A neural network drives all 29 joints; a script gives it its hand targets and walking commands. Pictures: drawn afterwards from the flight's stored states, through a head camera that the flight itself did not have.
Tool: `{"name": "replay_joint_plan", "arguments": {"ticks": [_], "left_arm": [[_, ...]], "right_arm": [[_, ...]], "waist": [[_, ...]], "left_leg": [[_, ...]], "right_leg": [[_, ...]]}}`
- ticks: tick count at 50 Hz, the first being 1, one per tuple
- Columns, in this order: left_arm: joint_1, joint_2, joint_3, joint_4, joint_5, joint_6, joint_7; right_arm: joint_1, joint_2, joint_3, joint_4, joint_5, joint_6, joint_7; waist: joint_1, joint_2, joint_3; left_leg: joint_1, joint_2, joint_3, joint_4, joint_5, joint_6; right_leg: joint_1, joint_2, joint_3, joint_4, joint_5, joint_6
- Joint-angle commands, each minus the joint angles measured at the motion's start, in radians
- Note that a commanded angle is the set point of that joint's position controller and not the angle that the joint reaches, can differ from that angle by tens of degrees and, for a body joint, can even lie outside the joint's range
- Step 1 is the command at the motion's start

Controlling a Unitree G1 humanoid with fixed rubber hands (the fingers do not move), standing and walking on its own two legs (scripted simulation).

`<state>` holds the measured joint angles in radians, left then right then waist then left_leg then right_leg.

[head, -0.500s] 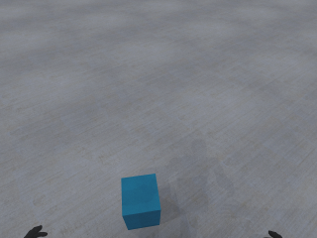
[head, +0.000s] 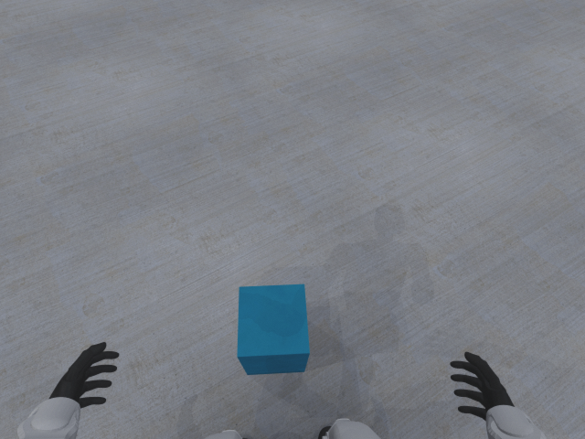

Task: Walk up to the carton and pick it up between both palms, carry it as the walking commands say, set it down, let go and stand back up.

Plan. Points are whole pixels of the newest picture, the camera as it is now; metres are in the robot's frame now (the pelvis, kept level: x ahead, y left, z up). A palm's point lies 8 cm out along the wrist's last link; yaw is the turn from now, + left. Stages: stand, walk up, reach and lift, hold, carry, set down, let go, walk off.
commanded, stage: reach and lift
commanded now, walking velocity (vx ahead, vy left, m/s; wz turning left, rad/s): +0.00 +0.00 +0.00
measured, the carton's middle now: (274, 332) +0.41 +0.03 -0.62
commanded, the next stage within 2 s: none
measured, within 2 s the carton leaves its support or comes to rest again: neither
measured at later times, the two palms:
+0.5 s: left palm (120, 344) +0.28 +0.26 -0.13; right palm (434, 354) +0.24 -0.24 -0.14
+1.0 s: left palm (168, 295) +0.38 +0.22 -0.19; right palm (373, 287) +0.38 -0.18 -0.20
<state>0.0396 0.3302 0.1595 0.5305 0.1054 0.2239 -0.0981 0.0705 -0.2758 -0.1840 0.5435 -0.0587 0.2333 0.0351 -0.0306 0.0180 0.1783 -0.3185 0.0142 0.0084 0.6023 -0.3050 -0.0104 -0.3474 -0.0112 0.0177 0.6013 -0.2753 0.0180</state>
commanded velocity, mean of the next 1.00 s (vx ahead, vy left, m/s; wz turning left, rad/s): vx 0.00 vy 0.00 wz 0.00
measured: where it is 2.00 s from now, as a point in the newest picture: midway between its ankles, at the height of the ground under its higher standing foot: outside the picture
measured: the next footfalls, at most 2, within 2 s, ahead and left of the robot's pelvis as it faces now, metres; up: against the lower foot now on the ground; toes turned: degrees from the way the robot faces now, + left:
none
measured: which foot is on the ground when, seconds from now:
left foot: down 0.00-1.00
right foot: down 0.00-1.00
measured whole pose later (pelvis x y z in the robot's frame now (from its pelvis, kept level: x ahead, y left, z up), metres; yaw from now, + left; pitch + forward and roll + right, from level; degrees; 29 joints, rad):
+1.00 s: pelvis -0.05 +0.00 -0.09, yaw +1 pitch +37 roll +0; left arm -0.83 0.21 0.29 0.82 0.04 0.10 0.01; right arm -0.79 -0.13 -0.27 0.76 -0.03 0.13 -0.07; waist -0.01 -0.01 -0.04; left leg -1.37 -0.01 -0.04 1.07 -0.34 -0.02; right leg -1.38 0.00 0.02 1.05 -0.31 0.02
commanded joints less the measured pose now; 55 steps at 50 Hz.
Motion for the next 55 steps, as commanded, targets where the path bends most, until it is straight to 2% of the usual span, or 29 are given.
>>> {"name": "replay_joint_plan", "arguments": {"ticks": [1,6,12,18,25,32,42,48,55], "left_arm": [[-0.082,0.140,0.036,-0.080,0.006,-0.042,-0.001],[-0.064,0.142,0.039,-0.062,0.005,-0.073,0.022],[-0.121,0.098,0.035,-0.049,-0.022,-0.103,0.055],[-0.307,0.096,0.047,-0.033,-0.060,-0.092,0.067],[-0.508,0.088,0.061,0.037,-0.076,-0.058,0.057],[-0.709,0.070,0.072,0.087,-0.086,-0.056,0.065],[-0.944,0.030,0.108,0.156,-0.081,-0.111,0.094],[-1.060,-0.010,0.144,0.184,-0.065,-0.144,0.107],[-1.133,-0.055,0.167,0.185,-0.049,-0.177,0.118]], "right_arm": [[-0.005,-0.093,-0.029,-0.057,0.015,-0.034,-0.021],[0.015,-0.081,-0.019,-0.055,0.045,-0.072,-0.029],[-0.034,-0.067,-0.011,-0.081,0.073,-0.105,-0.025],[-0.218,-0.051,-0.001,-0.091,0.075,-0.086,-0.044],[-0.439,-0.016,-0.015,-0.035,0.062,-0.045,-0.061],[-0.665,0.001,-0.034,0.006,0.065,-0.045,-0.077],[-0.917,0.041,-0.061,0.086,0.052,-0.097,-0.095],[-1.035,0.070,-0.096,0.117,0.022,-0.129,-0.105],[-1.103,0.106,-0.135,0.119,-0.022,-0.164,-0.125]], "waist": [[-0.025,-0.037,-0.304],[-0.017,0.008,-0.438],[-0.002,0.043,-0.533],[-0.002,0.019,-0.585],[0.007,0.000,-0.605],[0.004,-0.001,-0.710],[0.019,0.009,-0.922],[0.037,0.007,-1.033],[0.036,0.003,-1.181]], "left_leg": [[0.015,-0.071,0.010,0.017,0.228,-0.014],[-0.095,-0.077,-0.025,0.099,0.358,-0.027],[-0.182,-0.067,-0.027,0.173,0.411,-0.029],[-0.300,-0.056,-0.017,0.210,0.249,-0.016],[-0.404,-0.051,0.006,0.237,0.051,-0.012],[-0.484,-0.054,0.016,0.265,-0.003,-0.018],[-0.595,-0.075,0.022,0.332,0.086,-0.029],[-0.651,-0.088,0.028,0.372,0.181,-0.034],[-0.670,-0.101,0.024,0.406,0.331,-0.041]], "right_leg": [[0.029,0.049,-0.033,0.002,0.308,0.028],[-0.024,0.054,-0.022,0.122,0.465,0.035],[-0.161,0.072,-0.028,0.196,0.425,0.040],[-0.261,0.064,-0.036,0.230,0.265,0.038],[-0.384,0.053,-0.052,0.250,0.066,0.038],[-0.461,0.055,-0.070,0.284,0.002,0.038],[-0.547,0.072,-0.073,0.346,0.063,0.038],[-0.573,0.086,-0.066,0.385,0.153,0.037],[-0.563,0.098,-0.057,0.423,0.306,0.036]]}}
